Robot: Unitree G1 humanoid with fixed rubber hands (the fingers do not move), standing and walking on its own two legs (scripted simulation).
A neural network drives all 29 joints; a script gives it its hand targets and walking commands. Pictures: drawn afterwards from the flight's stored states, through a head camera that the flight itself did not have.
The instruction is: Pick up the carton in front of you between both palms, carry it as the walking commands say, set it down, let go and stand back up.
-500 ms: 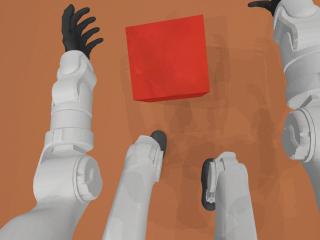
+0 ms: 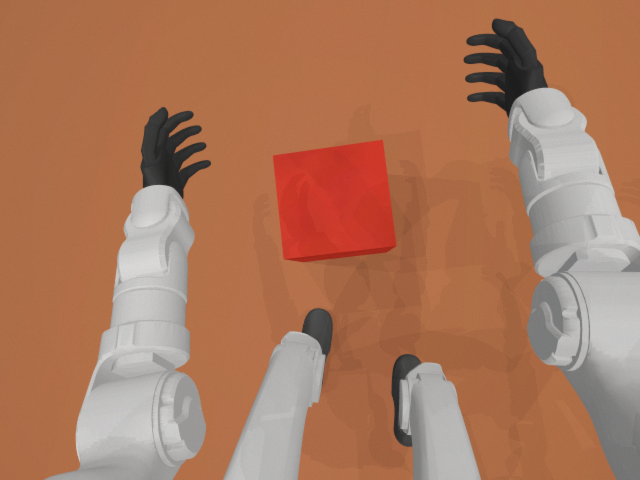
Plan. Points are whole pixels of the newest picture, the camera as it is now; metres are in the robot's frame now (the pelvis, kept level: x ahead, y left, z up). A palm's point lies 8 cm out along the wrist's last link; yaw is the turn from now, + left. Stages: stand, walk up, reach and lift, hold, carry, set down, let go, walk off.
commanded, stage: let go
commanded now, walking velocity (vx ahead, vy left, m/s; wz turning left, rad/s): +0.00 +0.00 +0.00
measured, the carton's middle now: (336, 210) +0.47 +0.10 -0.52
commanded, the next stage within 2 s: stand in 1.32 s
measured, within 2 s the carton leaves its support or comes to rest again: neither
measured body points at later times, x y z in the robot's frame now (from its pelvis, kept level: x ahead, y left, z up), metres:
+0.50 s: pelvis +0.06 +0.02 +0.10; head +0.21 +0.01 +0.53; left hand +0.28 +0.27 +0.02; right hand +0.38 -0.17 +0.00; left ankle +0.10 +0.11 -0.61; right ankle +0.02 -0.12 -0.61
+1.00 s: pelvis +0.09 -0.02 +0.13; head +0.12 -0.01 +0.58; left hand +0.26 +0.22 +0.06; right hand +0.27 -0.25 +0.06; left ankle +0.10 +0.11 -0.61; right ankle +0.02 -0.12 -0.61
